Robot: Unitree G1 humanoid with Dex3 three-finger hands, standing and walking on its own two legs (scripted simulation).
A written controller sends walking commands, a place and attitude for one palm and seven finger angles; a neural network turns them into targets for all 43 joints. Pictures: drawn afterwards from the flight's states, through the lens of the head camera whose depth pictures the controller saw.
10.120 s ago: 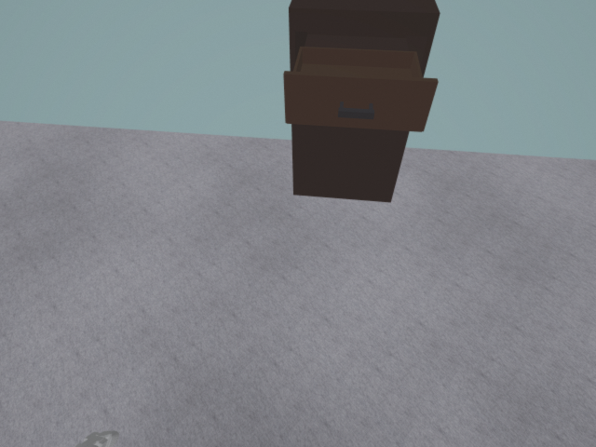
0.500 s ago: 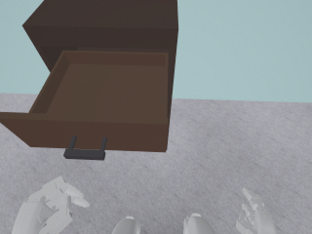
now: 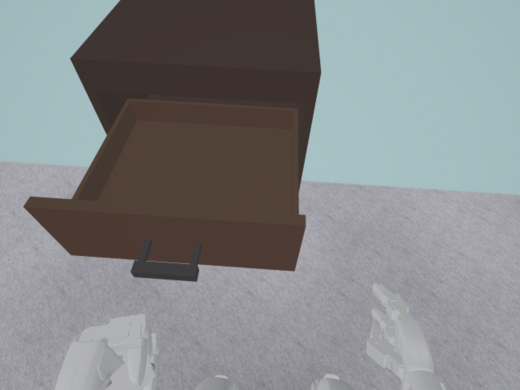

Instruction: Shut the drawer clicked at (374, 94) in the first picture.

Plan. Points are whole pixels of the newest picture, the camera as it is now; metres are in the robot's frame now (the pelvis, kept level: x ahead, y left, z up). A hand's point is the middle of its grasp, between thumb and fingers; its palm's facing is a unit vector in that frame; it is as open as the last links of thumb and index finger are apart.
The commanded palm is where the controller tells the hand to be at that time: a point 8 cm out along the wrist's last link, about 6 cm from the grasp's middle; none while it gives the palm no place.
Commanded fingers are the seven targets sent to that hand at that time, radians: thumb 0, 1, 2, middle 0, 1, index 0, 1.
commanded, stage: raise the hand and make a fist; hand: left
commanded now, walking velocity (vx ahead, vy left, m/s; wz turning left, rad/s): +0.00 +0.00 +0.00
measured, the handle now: (168, 259) +0.31 +0.18 -0.01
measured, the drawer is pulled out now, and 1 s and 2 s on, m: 0.29 0.29 0.29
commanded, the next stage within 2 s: bring the fist close to the handle in 0.52 s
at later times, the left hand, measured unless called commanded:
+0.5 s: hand (151, 366) +0.14 +0.14 +0.09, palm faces +0.05 -1.00 -0.04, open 3.3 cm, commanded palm +0.09 +0.19 +0.10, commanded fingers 0.00 0.90 0.90 -1.40 -1.60 -1.40 -1.60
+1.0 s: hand (168, 355) +0.16 +0.13 +0.06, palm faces +0.02 -1.00 -0.03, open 3.3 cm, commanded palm +0.13 +0.18 +0.06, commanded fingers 0.00 0.90 0.90 -1.40 -1.60 -1.40 -1.60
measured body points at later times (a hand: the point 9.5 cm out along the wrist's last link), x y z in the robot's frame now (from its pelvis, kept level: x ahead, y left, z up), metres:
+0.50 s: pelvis +0.01 -0.01 +0.00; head +0.06 -0.01 +0.45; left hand +0.14 +0.19 +0.10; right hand +0.21 -0.23 -0.06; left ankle -0.02 +0.11 -0.66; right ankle +0.03 -0.15 -0.66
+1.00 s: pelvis +0.00 -0.01 -0.01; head +0.05 -0.01 +0.43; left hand +0.16 +0.18 +0.06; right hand +0.20 -0.24 -0.08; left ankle -0.02 +0.11 -0.66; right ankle +0.03 -0.15 -0.66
